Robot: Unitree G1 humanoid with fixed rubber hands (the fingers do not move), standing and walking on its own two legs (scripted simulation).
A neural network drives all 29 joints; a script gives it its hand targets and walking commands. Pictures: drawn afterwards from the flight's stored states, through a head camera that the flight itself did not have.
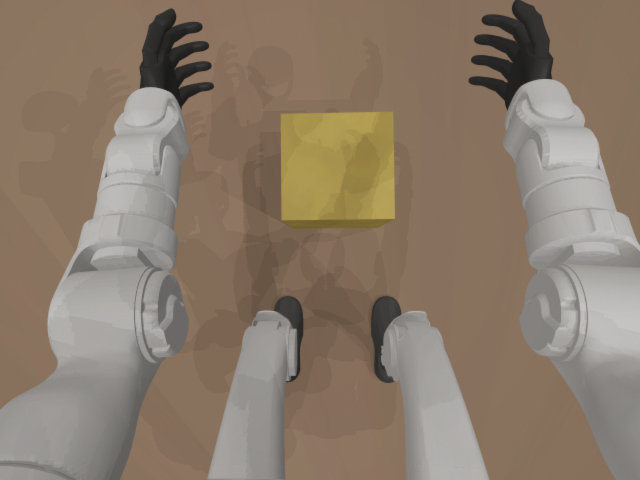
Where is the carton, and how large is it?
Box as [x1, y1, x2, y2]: [281, 112, 394, 228]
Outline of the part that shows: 392,112 281,114 282,220 293,228 378,227 393,219 394,187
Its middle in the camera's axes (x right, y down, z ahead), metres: +0.03 -0.14 +0.84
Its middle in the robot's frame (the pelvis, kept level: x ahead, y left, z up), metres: +0.51 +0.00 -0.51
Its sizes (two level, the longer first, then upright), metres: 0.210 0.200 0.250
